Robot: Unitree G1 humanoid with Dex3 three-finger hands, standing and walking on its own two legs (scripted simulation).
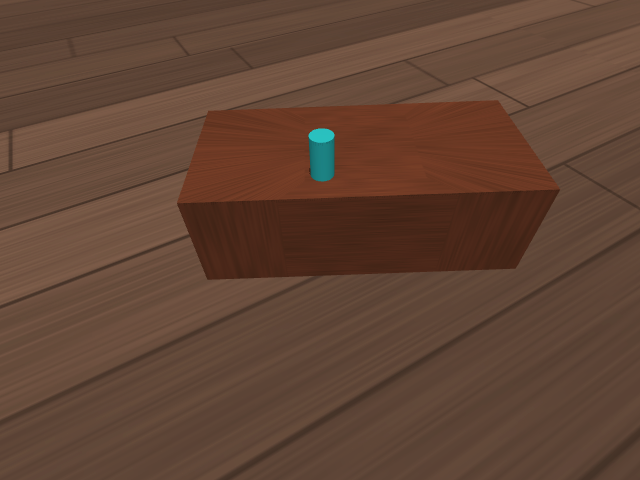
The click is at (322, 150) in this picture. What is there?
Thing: squat round
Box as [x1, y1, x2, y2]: [309, 128, 334, 180]
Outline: 320,128 315,129 309,133 310,171 311,176 314,179 327,180 333,176 334,135 333,132 330,130
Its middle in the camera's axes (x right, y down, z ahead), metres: +0.01 -0.28 +1.29
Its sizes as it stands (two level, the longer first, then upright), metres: 0.084 0.084 0.155
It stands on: a support 0.42 m high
